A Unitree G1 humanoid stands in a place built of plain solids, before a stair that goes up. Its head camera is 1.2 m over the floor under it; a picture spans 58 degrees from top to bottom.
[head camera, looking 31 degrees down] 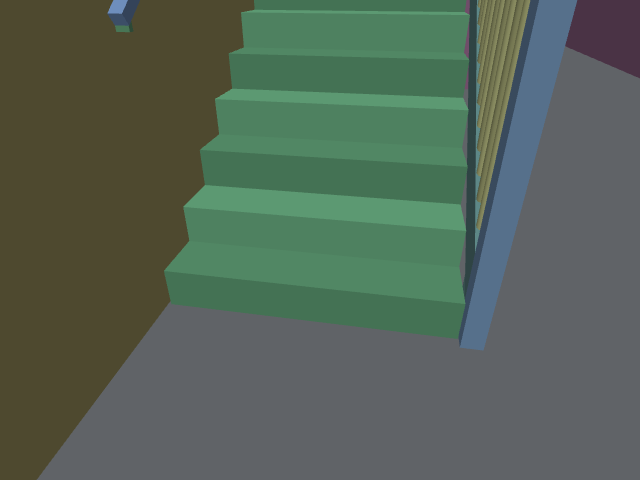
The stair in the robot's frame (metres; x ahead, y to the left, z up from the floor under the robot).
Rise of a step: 0.17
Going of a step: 0.24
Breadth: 1.20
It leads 10 degrees to the right of straight ahead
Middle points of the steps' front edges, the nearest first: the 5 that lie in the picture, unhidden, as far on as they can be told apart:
1.35 0.05 0.18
1.59 0.01 0.35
1.83 -0.03 0.53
2.07 -0.08 0.70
2.30 -0.12 0.88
